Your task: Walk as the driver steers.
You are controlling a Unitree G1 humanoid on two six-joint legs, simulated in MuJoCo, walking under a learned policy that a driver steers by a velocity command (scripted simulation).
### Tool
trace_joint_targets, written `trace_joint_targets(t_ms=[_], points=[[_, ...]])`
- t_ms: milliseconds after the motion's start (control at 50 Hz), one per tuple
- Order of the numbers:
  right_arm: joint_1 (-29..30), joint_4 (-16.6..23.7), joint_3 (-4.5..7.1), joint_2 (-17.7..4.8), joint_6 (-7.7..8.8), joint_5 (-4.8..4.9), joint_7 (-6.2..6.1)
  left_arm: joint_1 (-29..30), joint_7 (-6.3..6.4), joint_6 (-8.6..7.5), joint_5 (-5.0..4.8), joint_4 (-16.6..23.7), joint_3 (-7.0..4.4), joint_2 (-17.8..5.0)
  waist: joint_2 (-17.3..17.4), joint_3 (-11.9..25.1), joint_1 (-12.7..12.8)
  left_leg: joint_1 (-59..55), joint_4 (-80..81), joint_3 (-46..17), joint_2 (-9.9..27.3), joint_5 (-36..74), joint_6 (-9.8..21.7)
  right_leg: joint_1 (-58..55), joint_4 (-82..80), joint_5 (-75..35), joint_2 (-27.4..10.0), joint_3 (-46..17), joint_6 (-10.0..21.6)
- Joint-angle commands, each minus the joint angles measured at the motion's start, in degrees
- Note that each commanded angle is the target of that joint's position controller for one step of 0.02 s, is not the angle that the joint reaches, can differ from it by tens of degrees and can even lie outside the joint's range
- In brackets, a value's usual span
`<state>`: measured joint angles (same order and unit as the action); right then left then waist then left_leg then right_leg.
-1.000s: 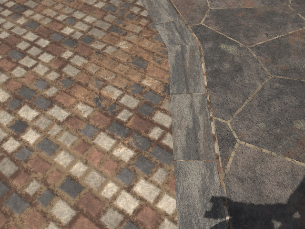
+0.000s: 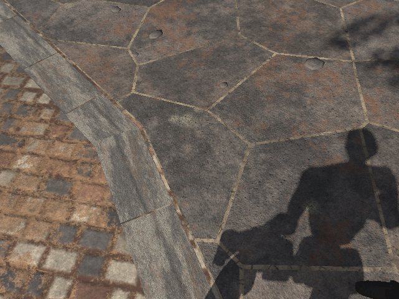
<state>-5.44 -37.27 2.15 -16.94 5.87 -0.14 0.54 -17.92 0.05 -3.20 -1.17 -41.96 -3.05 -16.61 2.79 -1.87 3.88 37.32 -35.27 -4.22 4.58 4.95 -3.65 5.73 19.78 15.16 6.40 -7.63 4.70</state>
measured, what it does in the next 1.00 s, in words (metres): walks ahead, turning left: left foot, then right foot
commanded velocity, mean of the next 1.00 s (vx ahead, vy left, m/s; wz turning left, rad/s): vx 0.50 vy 0.00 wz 0.39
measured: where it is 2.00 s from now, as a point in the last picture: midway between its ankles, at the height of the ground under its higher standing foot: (158, 142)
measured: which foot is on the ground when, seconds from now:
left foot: up 0.00-0.12, down 0.14-0.64, up 0.66-1.00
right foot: down 0.00-0.16, up 0.18-0.62, down 0.64-1.00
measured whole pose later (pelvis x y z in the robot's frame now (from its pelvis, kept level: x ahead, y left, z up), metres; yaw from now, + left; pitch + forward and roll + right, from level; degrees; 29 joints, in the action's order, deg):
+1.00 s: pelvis +0.55 +0.10 +0.00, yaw +28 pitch +1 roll -2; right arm -7.7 -35.6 2.8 -17.3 1.9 1.1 1.4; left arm -19.9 -0.6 -5.1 -0.5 -48.3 -3.7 -16.9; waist 2.8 -2.3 5.6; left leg 38.8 -43.6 -3.4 5.4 -2.7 -0.2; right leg -0.2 13.3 14.9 1.8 7.5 1.2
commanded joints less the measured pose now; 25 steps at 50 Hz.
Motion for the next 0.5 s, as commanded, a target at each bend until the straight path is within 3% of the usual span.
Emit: trace_joint_targets(t_ms=[20,80,100,120,140,160,180,200,220,240,280,320,420,500], points=[[6.0,4.9,0.90,-4.5,1.43,0.70,1.15,-2.8,0.27,-0.58,0.01,1.2,-2.27,-9.2,-8.3,-0.1,1.9,-4.5,4.5,2.1,-1.4,1.8,2.2,0.7,-4.2,-11.3,-16.0,-7.6,7.8],[4.2,5.1,1.48,-5.9,1.32,0.96,1.60,-3.0,0.32,0.00,0.38,-0.1,-2.52,-10.0,-9.1,-0.5,0.2,-4.2,6.0,2.9,-2.2,-7.5,6.0,-6.8,-0.9,-22.3,-19.2,-7.7,6.3],[0.7,4.4,2.03,-6.9,1.28,0.96,1.54,-2.1,0.36,0.18,0.45,-0.1,-2.56,-10.3,-9.1,1.3,-1.9,-8.8,7.0,4.4,-3.9,-9.7,7.6,-7.8,3.4,-32.8,-18.2,-5.9,5.4],[-6.5,2.4,3.06,-8.5,1.27,0.81,1.35,-1.3,0.43,0.48,0.78,0.1,-2.24,-9.7,-7.6,6.3,-5.8,-18.5,8.2,5.8,-5.6,-7.7,9.6,-7.2,12.7,-42.3,-15.4,-2.7,4.2],[-15.5,1.0,3.71,-11.1,1.15,0.36,1.24,-1.5,0.77,0.62,1.77,1.3,-1.32,-8.1,-3.3,14.6,-9.3,-34.1,6.4,-2.8,1.0,-4.0,13.0,0.3,27.4,-35.1,-12.5,0.0,2.4],[-19.2,0.2,5.10,-16.4,0.89,-0.01,1.56,-8.9,0.61,-0.40,1.62,2.3,-0.07,-3.8,12.1,20.6,-6.1,-53.8,10.5,-30.2,13.2,-13.0,23.1,22.8,49.3,-4.0,-2.4,4.5,-3.1],[-20.5,-0.3,4.04,-11.5,0.74,1.44,2.09,-6.9,0.18,-1.53,1.40,2.6,0.07,-6.0,12.2,20.5,-7.4,-57.4,18.8,-43.6,14.7,-25.4,23.7,33.3,54.1,14.9,-2.1,-0.2,-3.4],[-17.0,0.3,3.12,-8.3,0.44,1.44,1.73,-0.3,-0.39,-2.30,-0.23,3.8,-0.80,-9.4,6.1,11.5,-8.3,-51.1,19.3,-36.1,13.7,-28.6,20.8,37.9,56.0,10.8,-5.6,-1.1,-2.9],[-14.3,1.1,2.90,-7.8,-0.08,0.70,1.48,4.1,-0.59,-2.95,-0.14,4.8,-0.48,-8.8,0.3,6.9,-7.9,-43.8,19.9,-29.7,11.2,-24.4,19.3,37.4,53.7,7.0,-7.6,0.3,-2.5],[-12.6,1.4,2.54,-7.1,-0.45,0.49,1.41,6.4,-0.67,-3.37,0.97,5.5,-0.50,-8.0,-2.8,2.8,-6.7,-37.7,21.0,-24.9,8.8,-18.1,18.9,36.8,49.2,4.4,-9.1,1.2,-2.8],[-11.1,1.9,2.12,-6.3,-0.58,0.16,1.00,5.3,-0.59,-3.27,2.18,5.6,-0.64,-7.0,0.1,2.7,-4.1,-32.6,22.8,-20.0,5.4,-9.4,18.4,31.8,42.4,0.9,-10.6,1.7,-4.1],[-11.4,1.4,2.29,-6.8,-0.60,0.65,0.44,4.6,-0.33,-2.72,2.45,5.2,-0.36,-5.8,1.7,3.1,-3.5,-30.1,23.3,-16.7,4.2,-3.4,19.1,30.6,38.3,0.1,-10.3,3.1,-6.1],[-15.0,-0.8,3.13,-9.2,-1.59,1.37,-1.19,14.8,-0.20,-2.66,2.09,7.4,0.58,-3.3,1.9,1.5,-6.6,-25.7,22.7,-11.9,0.8,-2.2,16.5,27.3,18.9,-14.8,-7.5,3.9,-8.8],[-18.4,-2.6,3.31,-9.2,-2.67,1.89,-1.71,20.8,-1.02,-3.45,1.21,8.6,0.35,-3.7,2.3,1.3,-8.5,-26.9,20.0,-15.2,1.5,-5.6,15.0,22.9,10.8,-19.7,-5.2,3.2,-8.2]])
Velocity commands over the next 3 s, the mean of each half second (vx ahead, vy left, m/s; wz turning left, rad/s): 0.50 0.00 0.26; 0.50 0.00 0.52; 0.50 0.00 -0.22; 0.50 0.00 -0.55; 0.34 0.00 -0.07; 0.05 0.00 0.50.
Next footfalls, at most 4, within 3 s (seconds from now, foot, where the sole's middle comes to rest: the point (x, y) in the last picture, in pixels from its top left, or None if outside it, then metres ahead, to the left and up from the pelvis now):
0.14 left None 0.26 0.14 -0.78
0.64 right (238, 270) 0.56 -0.02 -0.78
1.14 left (138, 228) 0.70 0.34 -0.78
1.66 right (188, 155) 1.05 0.19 -0.78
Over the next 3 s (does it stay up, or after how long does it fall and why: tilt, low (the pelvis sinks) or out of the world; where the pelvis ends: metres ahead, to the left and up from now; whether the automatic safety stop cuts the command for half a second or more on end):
stays up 1.32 0.32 -0.01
